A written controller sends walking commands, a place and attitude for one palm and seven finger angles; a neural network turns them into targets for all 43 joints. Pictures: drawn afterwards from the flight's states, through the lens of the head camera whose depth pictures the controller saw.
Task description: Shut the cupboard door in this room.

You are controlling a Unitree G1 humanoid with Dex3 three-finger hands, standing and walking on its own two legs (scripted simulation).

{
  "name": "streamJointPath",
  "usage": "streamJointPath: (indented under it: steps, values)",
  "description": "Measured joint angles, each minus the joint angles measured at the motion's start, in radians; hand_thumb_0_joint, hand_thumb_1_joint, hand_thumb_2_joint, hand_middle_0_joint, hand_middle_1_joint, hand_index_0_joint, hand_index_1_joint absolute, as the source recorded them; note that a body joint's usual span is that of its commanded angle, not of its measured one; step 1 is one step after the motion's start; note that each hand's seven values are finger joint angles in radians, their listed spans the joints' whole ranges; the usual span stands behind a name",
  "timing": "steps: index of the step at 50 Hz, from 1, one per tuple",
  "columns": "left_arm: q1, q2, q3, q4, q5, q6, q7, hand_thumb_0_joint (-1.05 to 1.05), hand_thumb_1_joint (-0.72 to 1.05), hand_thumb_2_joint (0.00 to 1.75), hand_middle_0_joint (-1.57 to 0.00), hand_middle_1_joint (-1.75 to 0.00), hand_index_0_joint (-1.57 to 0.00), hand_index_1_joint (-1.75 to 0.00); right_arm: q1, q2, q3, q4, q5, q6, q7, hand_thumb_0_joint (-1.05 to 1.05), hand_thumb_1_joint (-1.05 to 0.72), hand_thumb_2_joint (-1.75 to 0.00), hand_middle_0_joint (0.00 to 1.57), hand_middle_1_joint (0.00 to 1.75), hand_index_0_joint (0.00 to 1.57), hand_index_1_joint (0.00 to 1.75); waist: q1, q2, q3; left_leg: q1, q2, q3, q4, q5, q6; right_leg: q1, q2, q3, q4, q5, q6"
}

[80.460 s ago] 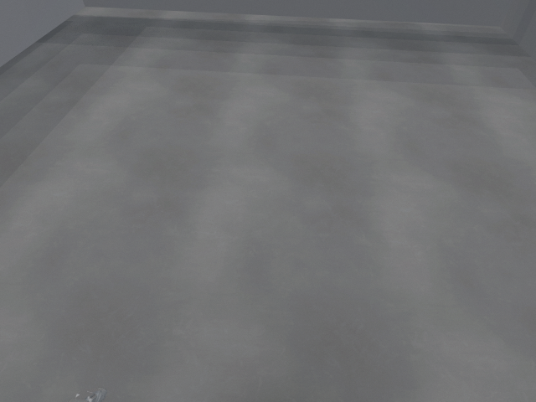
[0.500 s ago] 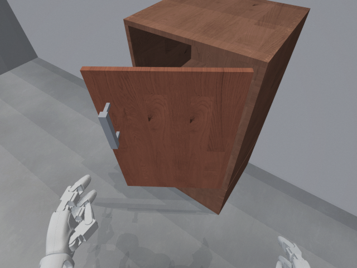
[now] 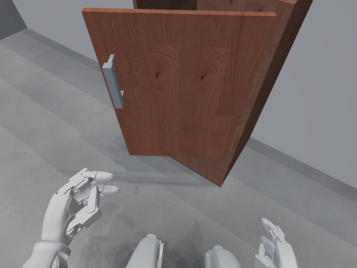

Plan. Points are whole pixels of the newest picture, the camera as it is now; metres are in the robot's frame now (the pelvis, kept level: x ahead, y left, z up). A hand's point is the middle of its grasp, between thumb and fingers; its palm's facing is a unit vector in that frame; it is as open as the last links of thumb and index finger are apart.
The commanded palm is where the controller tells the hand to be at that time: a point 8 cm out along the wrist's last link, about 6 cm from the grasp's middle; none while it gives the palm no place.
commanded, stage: raise the hand and make a fist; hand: left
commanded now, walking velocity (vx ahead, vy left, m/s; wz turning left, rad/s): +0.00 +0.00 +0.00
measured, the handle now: (115, 82) +0.55 +0.21 +0.09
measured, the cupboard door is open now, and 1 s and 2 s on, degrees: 32 32 32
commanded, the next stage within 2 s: bring the fist close to the handle in 1.20 s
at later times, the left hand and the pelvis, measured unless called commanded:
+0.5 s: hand (81, 202) +0.23 +0.20 +0.08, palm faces +0.05 -1.00 -0.04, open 3.1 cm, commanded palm +0.20 +0.25 +0.08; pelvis +0.01 +0.02 +0.01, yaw +1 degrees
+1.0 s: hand (92, 185) +0.25 +0.18 +0.09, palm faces +0.03 -1.00 -0.04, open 3.1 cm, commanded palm +0.23 +0.24 +0.09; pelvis +0.03 +0.00 +0.02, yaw +0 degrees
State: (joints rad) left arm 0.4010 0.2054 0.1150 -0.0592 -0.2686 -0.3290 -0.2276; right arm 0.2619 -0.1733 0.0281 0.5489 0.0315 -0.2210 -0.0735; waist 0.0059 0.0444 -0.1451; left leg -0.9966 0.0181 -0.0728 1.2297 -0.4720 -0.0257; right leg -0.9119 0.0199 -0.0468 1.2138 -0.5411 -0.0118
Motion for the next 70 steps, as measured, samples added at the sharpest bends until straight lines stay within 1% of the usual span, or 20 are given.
streamJointPath:
  steps: [2,4,7,9,14,21,27,33,42,47,51,59,66,70]
  values:
    - [0.018,-0.002,-0.001,-0.008,0.007,0.002,0.035,0.02,0.90,0.90,-0.72,-0.86,-0.72,-0.87,0.022,-0.005,-0.001,-0.001,-0.005,0.000,0.003,0.01,-0.90,-0.90,0.20,0.30,0.20,0.30,-0.012,0.000,0.000,0.012,-0.002,0.009,-0.017,0.006,0.008,0.012,-0.003,0.008,-0.019,0.009,0.007]
    - [0.034,-0.002,-0.002,-0.018,0.015,-0.016,0.063,0.02,0.90,0.90,-0.76,-0.90,-0.76,-0.91,0.037,-0.016,-0.004,-0.001,-0.011,-0.002,0.006,0.01,-0.90,-0.90,0.20,0.30,0.20,0.30,-0.018,-0.002,-0.002,0.019,-0.005,0.016,-0.026,0.009,0.014,0.017,-0.006,0.015,-0.029,0.013,0.013]
    - [0.049,-0.003,-0.007,-0.032,0.022,-0.052,0.084,0.02,0.90,0.90,-0.81,-0.96,-0.81,-0.97,0.045,-0.039,-0.011,-0.002,-0.016,-0.005,0.012,0.01,-0.90,-0.90,0.20,0.30,0.20,0.30,-0.021,-0.005,-0.002,0.019,-0.010,0.020,-0.026,0.007,0.022,0.021,-0.011,0.019,-0.034,0.013,0.019]
    - [0.054,-0.002,-0.014,-0.041,0.027,-0.066,0.089,0.02,0.90,0.90,-0.85,-1.00,-0.85,-1.01,0.040,-0.054,-0.016,-0.006,-0.018,-0.003,0.014,0.01,-0.90,-0.90,0.20,0.30,0.20,0.30,-0.020,-0.006,0.000,0.018,-0.013,0.021,-0.022,0.004,0.027,0.023,-0.014,0.020,-0.033,0.011,0.023]
    - [0.058,0.003,-0.030,-0.058,0.037,-0.057,0.089,0.02,0.90,0.90,-0.94,-1.10,-0.94,-1.11,0.008,-0.070,-0.024,-0.027,-0.018,0.007,0.014,0.01,-0.91,-0.90,0.20,0.30,0.20,0.30,-0.014,-0.010,0.003,0.025,-0.017,0.021,-0.020,-0.001,0.034,0.034,-0.018,0.019,-0.039,0.009,0.029]
    - [0.049,0.011,-0.024,-0.072,0.038,-0.035,0.091,0.02,0.90,0.90,-1.07,-1.24,-1.07,-1.25,-0.033,-0.057,-0.010,-0.069,-0.019,0.023,0.017,0.01,-0.91,-0.90,0.20,0.30,0.20,0.29,-0.001,-0.011,0.001,0.050,-0.016,0.011,-0.035,-0.003,0.032,0.066,-0.017,0.009,-0.063,0.009,0.029]
    - [0.030,0.018,-0.013,-0.065,0.030,-0.012,0.066,0.02,0.90,0.90,-1.18,-1.36,-1.18,-1.37,-0.040,-0.046,0.012,-0.088,-0.018,0.037,0.021,0.01,-0.91,-0.90,0.20,0.30,0.20,0.30,0.008,-0.007,-0.001,0.073,-0.014,0.001,-0.052,-0.005,0.026,0.093,-0.014,-0.001,-0.084,0.008,0.024]
    - [0.012,0.027,0.007,-0.052,0.016,0.005,0.041,0.02,0.90,0.90,-1.25,-1.45,-1.26,-1.45,-0.024,-0.045,0.018,-0.080,-0.018,0.045,0.020,0.01,-0.90,-0.90,0.20,0.30,0.20,0.30,0.008,-0.001,0.000,0.094,-0.010,-0.005,-0.066,-0.008,0.017,0.113,-0.009,-0.006,-0.096,0.004,0.015]
    - [-0.024,0.032,0.038,-0.015,-0.014,0.013,0.010,0.02,0.90,0.90,-1.29,-1.49,-1.29,-1.49,0.008,-0.068,0.001,-0.048,-0.010,0.051,0.012,0.01,-0.91,-0.90,0.20,0.30,0.20,0.30,0.000,0.005,0.002,0.119,-0.003,-0.002,-0.089,-0.008,0.005,0.128,-0.004,-0.003,-0.105,0.000,0.004]
    - [-0.029,0.027,0.043,0.005,-0.023,0.006,0.004,0.02,0.90,0.90,-1.30,-1.49,-1.30,-1.49,0.017,-0.077,-0.012,-0.038,-0.007,0.054,0.010,0.01,-0.91,-0.90,0.20,0.30,0.20,0.30,-0.005,0.003,0.000,0.131,-0.001,0.005,-0.104,-0.004,0.001,0.131,-0.002,0.004,-0.109,0.000,0.001]
    - [-0.029,0.020,0.039,0.019,-0.023,-0.006,0.003,0.02,0.90,0.90,-1.30,-1.49,-1.30,-1.50,0.018,-0.082,-0.019,-0.038,-0.007,0.055,0.009,0.01,-0.91,-0.90,0.20,0.30,0.20,0.30,-0.007,0.002,-0.001,0.131,0.000,0.010,-0.107,-0.003,-0.001,0.127,-0.002,0.009,-0.105,-0.001,-0.001]
    - [-0.029,0.014,0.034,0.023,-0.018,-0.027,0.008,0.02,0.90,0.90,-1.30,-1.50,-1.30,-1.50,0.003,-0.078,-0.019,-0.040,-0.007,0.060,0.010,0.01,-0.91,-0.90,0.20,0.30,0.20,0.29,-0.001,0.001,0.001,0.128,-0.001,0.012,-0.103,-0.004,-0.002,0.122,-0.003,0.011,-0.096,-0.004,-0.003]
    - [-0.034,0.014,0.033,0.027,-0.021,-0.029,0.003,0.02,0.90,0.90,-1.30,-1.50,-1.30,-1.50,-0.009,-0.068,-0.009,-0.045,-0.006,0.063,0.011,0.01,-0.91,-0.90,0.20,0.30,0.20,0.29,0.005,0.004,-0.001,0.129,-0.003,0.010,-0.102,-0.003,0.000,0.124,-0.004,0.009,-0.097,-0.003,-0.001]
    - [-0.066,0.016,0.027,0.047,-0.016,-0.029,0.001,0.02,0.90,0.90,-1.30,-1.50,-1.30,-1.50,-0.013,-0.070,-0.002,-0.044,-0.006,0.058,0.007,0.01,-0.91,-0.90,0.20,0.30,0.20,0.30,0.009,0.007,-0.001,0.119,-0.004,0.006,-0.094,-0.003,0.002,0.119,-0.006,0.005,-0.094,-0.002,0.001]
